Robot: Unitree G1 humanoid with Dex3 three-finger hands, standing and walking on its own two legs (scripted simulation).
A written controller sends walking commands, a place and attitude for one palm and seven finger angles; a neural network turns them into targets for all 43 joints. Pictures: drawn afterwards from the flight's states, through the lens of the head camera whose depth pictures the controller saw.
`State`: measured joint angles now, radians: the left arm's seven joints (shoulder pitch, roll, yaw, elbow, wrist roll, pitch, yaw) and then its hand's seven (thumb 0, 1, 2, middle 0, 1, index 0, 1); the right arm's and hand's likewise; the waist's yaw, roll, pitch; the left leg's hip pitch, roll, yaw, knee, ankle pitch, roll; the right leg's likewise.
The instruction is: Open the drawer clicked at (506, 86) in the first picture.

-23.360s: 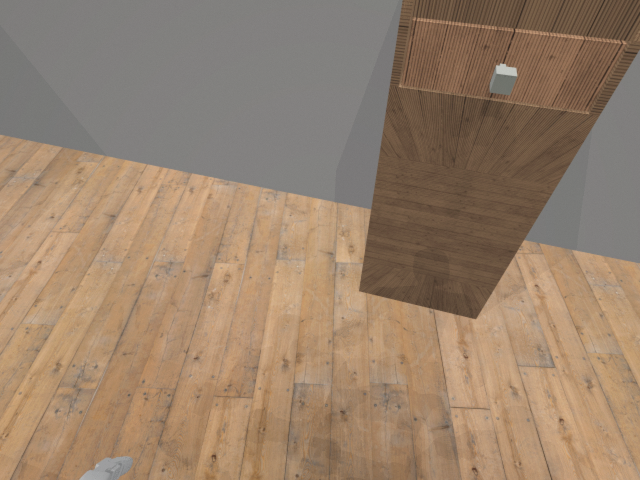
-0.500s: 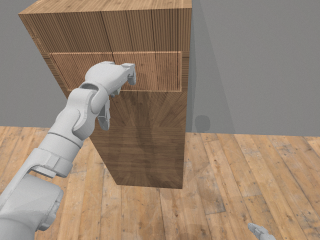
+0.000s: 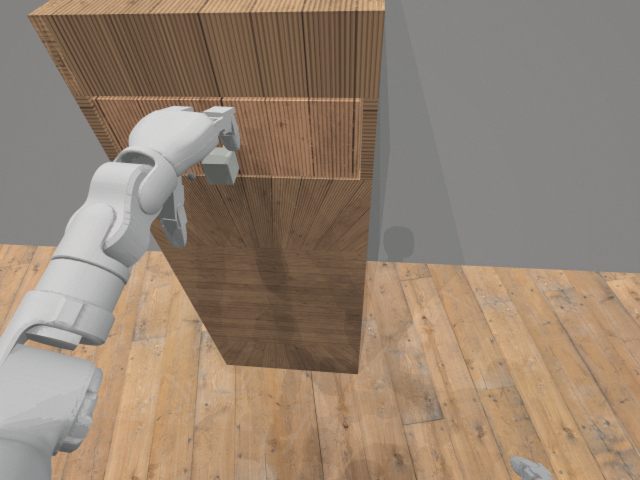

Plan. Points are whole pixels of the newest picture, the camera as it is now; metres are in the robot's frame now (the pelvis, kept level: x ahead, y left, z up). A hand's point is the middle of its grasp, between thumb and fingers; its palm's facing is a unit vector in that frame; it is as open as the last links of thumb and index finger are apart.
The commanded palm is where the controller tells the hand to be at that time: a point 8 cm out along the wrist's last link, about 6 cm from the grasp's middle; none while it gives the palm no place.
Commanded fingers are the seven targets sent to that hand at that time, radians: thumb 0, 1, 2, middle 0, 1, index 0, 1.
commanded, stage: lower the fingers behind the handle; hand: left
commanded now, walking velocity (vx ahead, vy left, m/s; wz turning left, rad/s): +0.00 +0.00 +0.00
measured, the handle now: (224, 157) +0.52 +0.17 +0.13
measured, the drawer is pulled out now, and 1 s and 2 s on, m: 0.00 0.00 0.00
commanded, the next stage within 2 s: lift the fingers back up to retry in 1.38 s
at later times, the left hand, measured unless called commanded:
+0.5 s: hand (197, 176) +0.45 +0.19 +0.15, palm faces +0.01 -0.02 -1.00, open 13.8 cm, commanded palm +0.42 +0.20 +0.20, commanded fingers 0.00 -0.50 0.30 -0.30 -1.20 -0.30 -1.20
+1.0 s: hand (199, 181) +0.45 +0.19 +0.14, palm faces +0.04 -0.02 -1.00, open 14.0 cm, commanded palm +0.42 +0.20 +0.17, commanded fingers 0.00 -0.50 0.30 -0.30 -1.20 -0.30 -1.20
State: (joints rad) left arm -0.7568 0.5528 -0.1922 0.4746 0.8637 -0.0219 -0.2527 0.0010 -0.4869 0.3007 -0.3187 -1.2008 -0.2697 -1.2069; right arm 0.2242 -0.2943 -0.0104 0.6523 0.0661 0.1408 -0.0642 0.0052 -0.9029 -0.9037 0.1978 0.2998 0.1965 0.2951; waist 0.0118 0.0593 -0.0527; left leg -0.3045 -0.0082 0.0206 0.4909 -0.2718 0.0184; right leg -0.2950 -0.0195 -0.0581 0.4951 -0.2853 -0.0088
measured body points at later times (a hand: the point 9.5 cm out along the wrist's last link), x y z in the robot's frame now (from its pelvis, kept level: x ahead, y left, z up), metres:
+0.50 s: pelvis +0.00 +0.01 +0.00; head +0.02 -0.02 +0.45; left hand +0.44 +0.19 +0.20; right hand +0.11 -0.24 -0.14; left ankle -0.02 +0.11 -0.74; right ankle -0.02 -0.11 -0.74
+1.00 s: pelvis -0.01 +0.00 -0.01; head +0.01 -0.02 +0.44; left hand +0.44 +0.19 +0.20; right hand +0.09 -0.26 -0.13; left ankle -0.02 +0.11 -0.74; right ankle -0.02 -0.11 -0.74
